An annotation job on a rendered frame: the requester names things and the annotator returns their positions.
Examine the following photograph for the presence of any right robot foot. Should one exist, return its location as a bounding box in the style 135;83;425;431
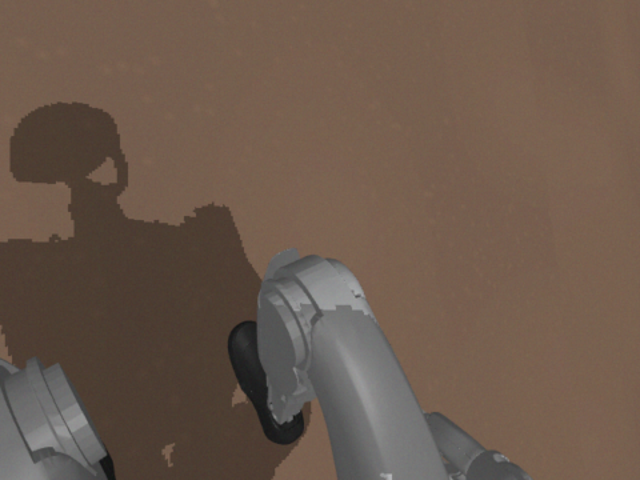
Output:
228;321;304;445

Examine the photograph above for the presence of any right robot hand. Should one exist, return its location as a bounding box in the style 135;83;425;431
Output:
421;408;487;480

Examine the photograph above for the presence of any right robot arm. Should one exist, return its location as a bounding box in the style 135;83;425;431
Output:
466;450;534;480

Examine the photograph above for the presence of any left robot foot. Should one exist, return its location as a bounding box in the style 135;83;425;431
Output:
99;441;116;480

